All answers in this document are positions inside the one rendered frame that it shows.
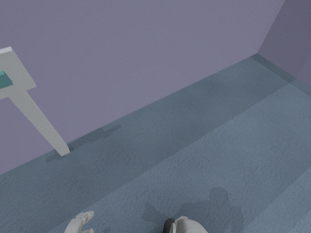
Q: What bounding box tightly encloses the right robot thigh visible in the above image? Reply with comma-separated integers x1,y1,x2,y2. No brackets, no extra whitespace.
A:
170,218,208,233

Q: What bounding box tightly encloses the panel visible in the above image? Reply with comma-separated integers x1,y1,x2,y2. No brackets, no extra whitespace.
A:
0,47,70,156

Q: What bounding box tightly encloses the left robot hand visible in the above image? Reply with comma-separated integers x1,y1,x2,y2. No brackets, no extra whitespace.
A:
63,211,94,233

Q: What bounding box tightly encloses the right robot foot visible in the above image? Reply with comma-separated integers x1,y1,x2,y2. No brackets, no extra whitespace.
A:
163,218,175,233

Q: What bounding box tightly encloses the button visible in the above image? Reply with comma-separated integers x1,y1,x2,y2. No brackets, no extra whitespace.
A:
0,71,13,89

